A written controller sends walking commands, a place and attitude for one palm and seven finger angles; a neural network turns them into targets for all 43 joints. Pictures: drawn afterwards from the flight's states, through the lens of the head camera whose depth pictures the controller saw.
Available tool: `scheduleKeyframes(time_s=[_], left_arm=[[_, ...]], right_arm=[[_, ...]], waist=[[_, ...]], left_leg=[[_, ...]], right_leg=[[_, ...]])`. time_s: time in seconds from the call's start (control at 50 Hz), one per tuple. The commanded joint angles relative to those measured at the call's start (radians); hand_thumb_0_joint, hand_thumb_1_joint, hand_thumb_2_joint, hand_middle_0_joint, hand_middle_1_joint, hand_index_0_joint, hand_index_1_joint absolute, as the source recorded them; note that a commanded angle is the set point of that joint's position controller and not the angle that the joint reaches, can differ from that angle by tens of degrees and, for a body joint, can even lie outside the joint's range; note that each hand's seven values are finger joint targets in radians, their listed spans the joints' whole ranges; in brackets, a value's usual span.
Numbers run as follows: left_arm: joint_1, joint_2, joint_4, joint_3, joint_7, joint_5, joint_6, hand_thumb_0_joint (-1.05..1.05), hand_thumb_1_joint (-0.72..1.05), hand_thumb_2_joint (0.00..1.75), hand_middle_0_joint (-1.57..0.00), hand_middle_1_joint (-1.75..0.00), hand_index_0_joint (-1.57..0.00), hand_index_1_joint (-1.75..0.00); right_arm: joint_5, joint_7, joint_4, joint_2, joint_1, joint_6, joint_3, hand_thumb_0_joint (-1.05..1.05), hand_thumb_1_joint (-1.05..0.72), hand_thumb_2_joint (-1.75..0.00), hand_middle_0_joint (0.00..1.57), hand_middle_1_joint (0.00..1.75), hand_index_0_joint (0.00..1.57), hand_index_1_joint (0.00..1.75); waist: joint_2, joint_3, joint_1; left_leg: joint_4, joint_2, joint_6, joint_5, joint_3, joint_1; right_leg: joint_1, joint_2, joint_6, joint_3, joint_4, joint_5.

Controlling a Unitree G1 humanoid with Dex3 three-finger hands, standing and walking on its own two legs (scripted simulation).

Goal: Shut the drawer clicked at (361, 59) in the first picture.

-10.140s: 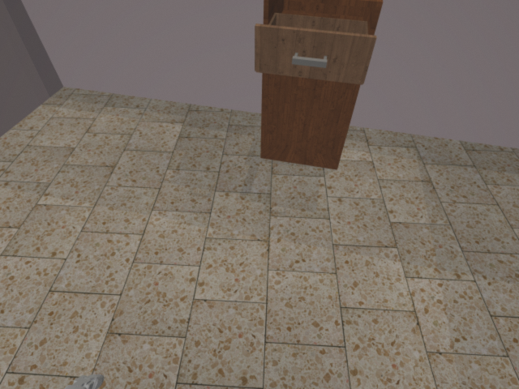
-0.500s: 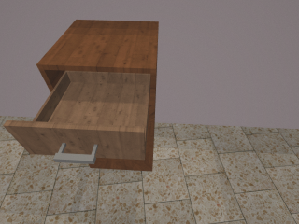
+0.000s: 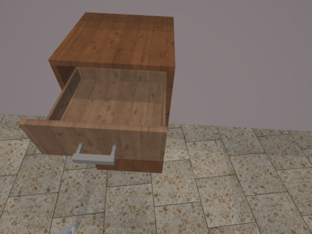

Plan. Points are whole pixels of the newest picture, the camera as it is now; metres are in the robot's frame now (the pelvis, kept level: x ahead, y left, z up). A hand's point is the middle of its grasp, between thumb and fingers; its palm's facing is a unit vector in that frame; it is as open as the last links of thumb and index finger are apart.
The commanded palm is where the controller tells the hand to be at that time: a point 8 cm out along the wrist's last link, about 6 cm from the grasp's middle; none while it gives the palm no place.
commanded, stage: raise the hand and make a fist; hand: left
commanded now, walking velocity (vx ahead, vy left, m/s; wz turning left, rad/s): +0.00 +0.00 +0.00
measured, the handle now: (95, 153) +0.33 +0.20 -0.01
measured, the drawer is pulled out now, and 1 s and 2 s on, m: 0.27 0.27 0.27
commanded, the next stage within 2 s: bring the fist close to the handle in 1.80 s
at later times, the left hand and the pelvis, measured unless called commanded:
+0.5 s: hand (94, 229) +0.14 +0.15 -0.01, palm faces +0.09 -0.99 -0.08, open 5.0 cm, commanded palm +0.12 +0.21 +0.00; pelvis -0.03 -0.05 -0.08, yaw +3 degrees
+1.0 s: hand (84, 217) +0.15 +0.17 +0.03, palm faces +0.05 -1.00 -0.06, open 3.1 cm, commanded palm +0.11 +0.22 +0.05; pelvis +0.00 -0.03 -0.04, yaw +2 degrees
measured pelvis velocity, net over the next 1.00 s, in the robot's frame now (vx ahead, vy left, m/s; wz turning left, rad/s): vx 0.00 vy -0.03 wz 0.04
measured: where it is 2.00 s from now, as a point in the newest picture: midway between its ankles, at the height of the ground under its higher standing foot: outside the picture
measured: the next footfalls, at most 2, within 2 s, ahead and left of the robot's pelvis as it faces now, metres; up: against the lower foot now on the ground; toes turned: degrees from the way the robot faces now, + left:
none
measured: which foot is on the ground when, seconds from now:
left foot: down 0.00-1.00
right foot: down 0.00-1.00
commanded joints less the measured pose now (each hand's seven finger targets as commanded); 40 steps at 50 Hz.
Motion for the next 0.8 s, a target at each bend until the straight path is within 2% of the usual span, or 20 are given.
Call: scheduleKeyframes(time_s=[0.0, 0.02, 0.04, 0.06, 0.1, 0.12, 0.14, 0.18, 0.22, 0.3, 0.34, 0.4, 0.44, 0.48, 0.54, 0.56, 0.62, 0.64, 0.68, 0.78], left_arm=[[-0.151, 0.045, -0.476, 0.053, -0.011, -0.055, -0.207, 0.0, 0.9, 0.9, -0.32, -0.43, -0.32, -0.43], [-0.016, 0.008, -0.391, 0.065, -0.047, -0.067, -0.272, 0.0, 0.9, 0.9, -0.34, -0.45, -0.34, -0.45], [0.102, -0.017, -0.337, 0.068, -0.092, -0.069, -0.34, 0.0, 0.9, 0.9, -0.36, -0.47, -0.36, -0.47], [0.145, -0.074, -0.304, 0.03, -0.145, -0.079, -0.417, 0.0, 0.9, 0.9, -0.38, -0.5, -0.38, -0.5], [0.182, -0.059, -0.287, 0.06, -0.26, -0.101, -0.578, 0.0, 0.9, 0.9, -0.42, -0.54, -0.42, -0.54], [0.156, -0.022, -0.312, 0.071, -0.317, -0.101, -0.657, 0.0, 0.9, 0.9, -0.44, -0.56, -0.44, -0.56], [0.192, 0.048, -0.3, 0.151, -0.338, -0.092, -0.681, 0.0, 0.9, 0.9, -0.46, -0.58, -0.46, -0.58], [0.193, 0.07, -0.438, 0.165, -0.358, -0.12, -0.635, 0.0, 0.9, 0.9, -0.5, -0.62, -0.5, -0.62], [0.124, 0.096, -0.591, 0.189, -0.336, -0.155, -0.565, 0.0, 0.9, 0.9, -0.54, -0.67, -0.54, -0.67], [-0.043, 0.102, -0.87, 0.151, -0.249, -0.15, -0.572, 0.0, 0.9, 0.9, -0.62, -0.75, -0.62, -0.75], [-0.123, 0.115, -0.902, 0.113, -0.248, -0.136, -0.603, 0.0, 0.9, 0.9, -0.66, -0.8, -0.66, -0.8], [-0.104, 0.117, -0.799, 0.092, -0.315, -0.143, -0.595, 0.0, 0.9, 0.9, -0.72, -0.86, -0.72, -0.86], [-0.071, 0.17, -0.703, 0.144, -0.364, -0.151, -0.536, 0.0, 0.9, 0.9, -0.76, -0.91, -0.76, -0.91], [-0.018, 0.19, -0.678, 0.197, -0.398, -0.18, -0.463, 0.0, 0.9, 0.9, -0.8, -0.95, -0.8, -0.95], [0.059, 0.241, -0.653, 0.333, -0.389, -0.223, -0.378, 0.0, 0.9, 0.9, -0.86, -1.01, -0.86, -1.01], [0.075, 0.205, -0.679, 0.325, -0.386, -0.237, -0.374, 0.0, 0.9, 0.9, -0.88, -1.04, -0.88, -1.04], [0.114, 0.211, -0.702, 0.363, -0.375, -0.249, -0.4, 0.0, 0.9, 0.9, -0.94, -1.1, -0.94, -1.1], [0.142, 0.205, -0.684, 0.358, -0.378, -0.247, -0.415, 0.0, 0.9, 0.9, -0.96, -1.12, -0.96, -1.12], [0.171, 0.182, -0.683, 0.334, -0.406, -0.252, -0.448, 0.0, 0.9, 0.9, -1.0, -1.17, -1.0, -1.17], [0.169, 0.168, -0.72, 0.285, -0.457, -0.267, -0.492, 0.0, 0.9, 0.9, -1.1, -1.27, -1.1, -1.27]], right_arm=[[-0.005, -0.013, -0.273, -0.205, -0.139, -0.18, -0.064, 0.0, -0.9, -0.9, 0.2, 0.3, 0.2, 0.3], [-0.016, -0.005, -0.297, -0.198, -0.148, -0.18, -0.073, 0.0, -0.9, -0.9, 0.2, 0.3, 0.2, 0.3], [-0.015, 0.012, -0.334, -0.195, -0.17, -0.179, -0.081, 0.0, -0.9, -0.9, 0.2, 0.3, 0.2, 0.3], [-0.021, 0.03, -0.362, -0.186, -0.186, -0.177, -0.081, 0.0, -0.9, -0.9, 0.2, 0.3, 0.2, 0.3], [-0.025, 0.063, -0.405, -0.183, -0.214, -0.167, -0.099, 0.0, -0.9, -0.9, 0.2, 0.3, 0.2, 0.3], [-0.027, 0.078, -0.433, -0.189, -0.229, -0.165, -0.105, 0.0, -0.9, -0.9, 0.2, 0.3, 0.2, 0.3], [-0.02, 0.088, -0.458, -0.189, -0.227, -0.155, -0.116, 0.0, -0.9, -0.9, 0.2, 0.3, 0.2, 0.3], [-0.001, 0.083, -0.556, -0.192, -0.267, -0.136, -0.112, 0.0, -0.9, -0.9, 0.2, 0.3, 0.2, 0.3], [0.012, 0.059, -0.607, -0.186, -0.269, -0.107, -0.103, 0.0, -0.9, -0.9, 0.2, 0.3, 0.2, 0.3], [0.007, 0.015, -0.608, -0.159, -0.189, -0.098, -0.084, 0.0, -0.9, -0.9, 0.2, 0.3, 0.2, 0.3], [0.001, 0.002, -0.582, -0.168, -0.155, -0.107, -0.073, 0.0, -0.9, -0.9, 0.2, 0.3, 0.2, 0.3], [0.008, -0.008, -0.552, -0.173, -0.151, -0.129, -0.065, 0.0, -0.9, -0.9, 0.2, 0.3, 0.2, 0.3], [0.018, -0.016, -0.54, -0.178, -0.168, -0.128, -0.061, 0.0, -0.9, -0.9, 0.2, 0.3, 0.2, 0.3], [0.027, -0.024, -0.553, -0.171, -0.177, -0.12, -0.061, 0.0, -0.9, -0.9, 0.2, 0.3, 0.2, 0.3], [0.029, -0.034, -0.543, -0.15, -0.216, -0.104, -0.063, 0.0, -0.9, -0.9, 0.2, 0.3, 0.2, 0.3], [0.029, -0.034, -0.543, -0.14, -0.204, -0.101, -0.061, 0.0, -0.9, -0.9, 0.2, 0.3, 0.2, 0.3], [0.026, -0.032, -0.522, -0.129, -0.207, -0.107, -0.069, 0.0, -0.9, -0.9, 0.2, 0.3, 0.2, 0.3], [0.023, -0.03, -0.519, -0.131, -0.22, -0.112, -0.07, 0.0, -0.9, -0.9, 0.2, 0.3, 0.2, 0.3], [0.026, -0.023, -0.513, -0.135, -0.2, -0.126, -0.077, 0.0, -0.9, -0.9, 0.2, 0.3, 0.2, 0.3], [0.034, -0.02, -0.512, -0.158, -0.18, -0.167, -0.084, 0.0, -0.9, -0.9, 0.2, 0.3, 0.2, 0.3]], waist=[[0.045, -0.02, -0.069], [-0.069, -0.03, -0.041], [-0.09, -0.049, -0.001], [-0.136, -0.069, 0.009], [-0.112, -0.108, 0.033], [-0.057, -0.134, 0.033], [0.02, -0.158, 0.06], [0.06, -0.257, 0.078], [0.076, -0.289, 0.068], [0.127, -0.289, -0.007], [0.096, -0.274, -0.062], [0.089, -0.239, -0.078], [0.07, -0.227, -0.062], [0.047, -0.266, -0.028], [0.01, -0.313, 0.023], [-0.006, -0.325, 0.024], [-0.002, -0.31, 0.029], [-0.036, -0.3, 0.032], [-0.032, -0.287, 0.02], [-0.005, -0.261, -0.002]], left_leg=[[-0.016, 0.059, -0.053, -0.05, -0.183, -0.072], [0.032, 0.056, -0.053, -0.075, -0.178, -0.143], [0.076, 0.05, -0.061, -0.056, -0.157, -0.192], [0.136, 0.049, -0.067, -0.063, -0.144, -0.257], [0.26, 0.045, -0.071, -0.088, -0.122, -0.37], [0.317, 0.041, -0.07, -0.102, -0.115, -0.416], [0.335, 0.04, -0.066, -0.108, -0.11, -0.427], [0.34, 0.035, -0.053, -0.157, -0.104, -0.442], [0.333, 0.034, -0.042, -0.233, -0.116, -0.452], [0.39, 0.04, -0.018, -0.237, -0.132, -0.43], [0.438, 0.045, -0.008, -0.219, -0.137, -0.434], [0.478, 0.043, -0.008, -0.197, -0.133, -0.468], [0.487, 0.038, -0.007, -0.186, -0.124, -0.495], [0.47, 0.031, -0.009, -0.145, -0.111, -0.481], [0.445, 0.029, -0.014, -0.067, -0.111, -0.465], [0.431, 0.029, -0.014, -0.033, -0.112, -0.449], [0.406, 0.03, -0.022, 0.035, -0.118, -0.42], [0.403, 0.03, -0.02, 0.053, -0.123, -0.417], [0.39, 0.026, -0.022, 0.075, -0.122, -0.393], [0.364, 0.023, -0.016, 0.06, -0.118, -0.334]], right_leg=[[-0.249, 0.053, -0.012, -0.081, 0.002, -0.012], [-0.281, 0.064, -0.014, -0.1, 0.036, -0.04], [-0.292, 0.07, -0.021, -0.108, 0.079, -0.064], [-0.357, 0.075, -0.023, -0.115, 0.149, -0.096], [-0.461, 0.071, -0.03, -0.098, 0.264, -0.132], [-0.502, 0.065, -0.035, -0.081, 0.314, -0.144], [-0.504, 0.059, -0.043, -0.066, 0.341, -0.142], [-0.48, 0.061, -0.04, -0.053, 0.378, -0.146], [-0.475, 0.065, -0.033, -0.038, 0.368, -0.184], [-0.518, 0.07, -0.027, -0.004, 0.327, -0.22], [-0.556, 0.074, -0.02, 0.014, 0.314, -0.221], [-0.552, 0.067, -0.017, 0.046, 0.278, -0.233], [-0.506, 0.058, -0.013, 0.084, 0.231, -0.263], [-0.418, 0.039, -0.004, 0.114, 0.189, -0.242], [-0.282, 0.014, 0.019, 0.132, 0.169, -0.11], [-0.253, 0.007, 0.029, 0.126, 0.174, -0.027], [-0.207, -0.003, 0.045, 0.111, 0.191, 0.185], [-0.198, -0.003, 0.053, 0.111, 0.197, 0.246], [-0.2, -0.003, 0.062, 0.104, 0.201, 0.338], [-0.252, 0.014, 0.045, 0.085, 0.167, 0.218]])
